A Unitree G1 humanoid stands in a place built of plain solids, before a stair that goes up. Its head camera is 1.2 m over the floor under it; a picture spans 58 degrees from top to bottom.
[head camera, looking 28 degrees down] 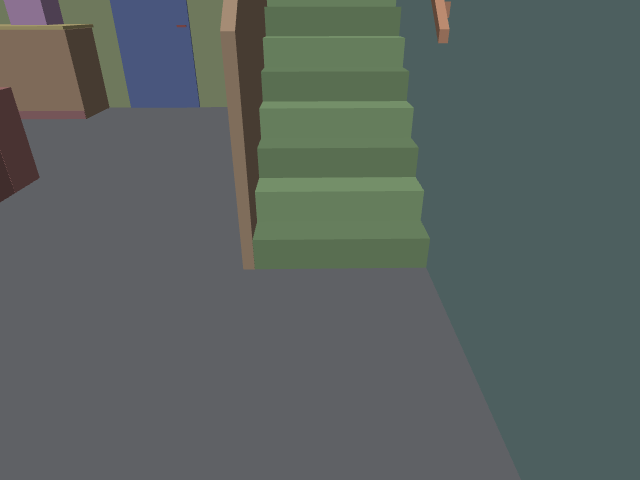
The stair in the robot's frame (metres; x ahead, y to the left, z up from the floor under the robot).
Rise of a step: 0.17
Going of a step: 0.22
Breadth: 0.90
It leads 1 degrees to the left of straight ahead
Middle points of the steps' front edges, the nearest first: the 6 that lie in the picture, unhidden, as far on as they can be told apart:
1.94 -0.11 0.17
2.15 -0.10 0.35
2.37 -0.10 0.52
2.58 -0.10 0.70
2.80 -0.09 0.87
3.01 -0.09 1.04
